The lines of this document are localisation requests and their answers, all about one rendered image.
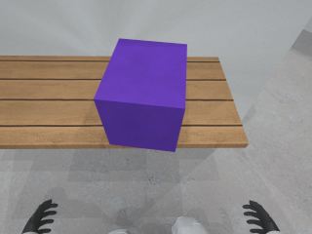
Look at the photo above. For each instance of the robot right thigh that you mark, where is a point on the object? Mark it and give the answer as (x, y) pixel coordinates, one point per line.
(188, 225)

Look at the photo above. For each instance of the right robot hand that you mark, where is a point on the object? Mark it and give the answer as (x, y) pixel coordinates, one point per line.
(265, 221)

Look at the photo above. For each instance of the left robot hand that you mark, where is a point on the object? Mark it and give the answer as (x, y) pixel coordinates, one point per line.
(35, 221)

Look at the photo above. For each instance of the table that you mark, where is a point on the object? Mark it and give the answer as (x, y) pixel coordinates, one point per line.
(47, 102)

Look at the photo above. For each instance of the carton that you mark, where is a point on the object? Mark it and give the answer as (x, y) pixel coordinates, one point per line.
(141, 97)

